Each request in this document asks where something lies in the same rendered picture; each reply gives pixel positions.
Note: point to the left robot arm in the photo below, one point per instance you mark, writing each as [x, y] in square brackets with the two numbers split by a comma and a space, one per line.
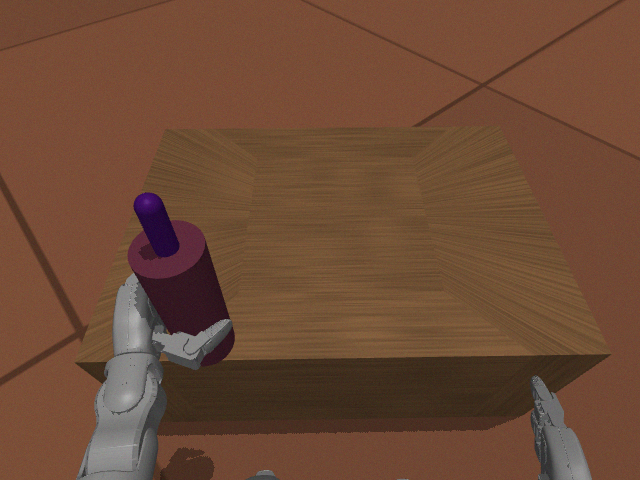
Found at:
[129, 406]

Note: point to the right robot hand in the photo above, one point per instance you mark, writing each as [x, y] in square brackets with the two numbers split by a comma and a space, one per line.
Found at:
[557, 447]

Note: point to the bottle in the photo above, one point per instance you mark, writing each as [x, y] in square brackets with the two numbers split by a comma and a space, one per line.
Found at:
[171, 260]

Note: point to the left robot hand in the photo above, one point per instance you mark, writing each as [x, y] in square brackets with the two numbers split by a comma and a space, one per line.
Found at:
[137, 327]

